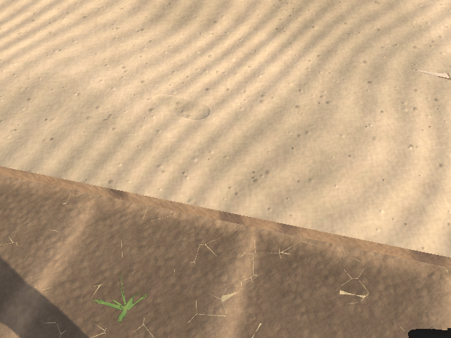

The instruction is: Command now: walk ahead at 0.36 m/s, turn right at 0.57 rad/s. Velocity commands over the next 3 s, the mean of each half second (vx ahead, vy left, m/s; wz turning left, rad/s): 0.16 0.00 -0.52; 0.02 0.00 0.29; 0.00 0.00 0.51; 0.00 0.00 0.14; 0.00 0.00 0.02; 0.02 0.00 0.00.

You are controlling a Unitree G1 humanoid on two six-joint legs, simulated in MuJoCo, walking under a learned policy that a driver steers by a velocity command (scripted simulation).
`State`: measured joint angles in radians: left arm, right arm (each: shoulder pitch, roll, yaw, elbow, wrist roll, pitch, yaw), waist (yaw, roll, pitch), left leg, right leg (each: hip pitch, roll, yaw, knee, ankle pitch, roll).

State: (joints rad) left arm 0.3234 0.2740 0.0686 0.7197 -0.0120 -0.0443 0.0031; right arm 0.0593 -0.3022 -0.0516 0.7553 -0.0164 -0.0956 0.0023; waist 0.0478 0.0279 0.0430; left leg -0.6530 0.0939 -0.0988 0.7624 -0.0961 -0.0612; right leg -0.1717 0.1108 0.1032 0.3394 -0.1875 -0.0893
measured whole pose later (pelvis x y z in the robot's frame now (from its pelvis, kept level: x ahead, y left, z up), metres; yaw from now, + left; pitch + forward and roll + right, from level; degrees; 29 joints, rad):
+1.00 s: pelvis +0.18 +0.05 -0.02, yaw -3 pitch +2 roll -2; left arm 0.12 0.30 0.09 0.70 0.01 0.03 0.06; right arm 0.19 -0.31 -0.07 0.75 -0.01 0.00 0.02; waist -0.02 -0.04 0.05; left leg -0.33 -0.03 0.02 0.59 -0.30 0.08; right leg -0.47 -0.02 0.02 1.10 -0.55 0.06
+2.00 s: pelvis +0.19 +0.05 -0.01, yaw +16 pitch -1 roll +0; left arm 0.19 0.27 0.03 0.83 0.01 -0.01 0.02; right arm 0.20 -0.23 -0.03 0.75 -0.02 0.01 -0.01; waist 0.02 -0.01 0.03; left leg -0.18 -0.03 -0.06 0.52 -0.31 0.01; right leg -0.21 -0.03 0.05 0.49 -0.26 0.05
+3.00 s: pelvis +0.19 +0.04 -0.01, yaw +16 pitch -2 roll +0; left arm 0.25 0.22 0.02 1.11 -0.01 0.00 0.05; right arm 0.29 -0.22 -0.01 1.02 0.01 0.00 -0.04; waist 0.00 0.00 0.02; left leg -0.17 -0.02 -0.05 0.53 -0.34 0.02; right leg -0.23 -0.02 0.06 0.57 -0.36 0.02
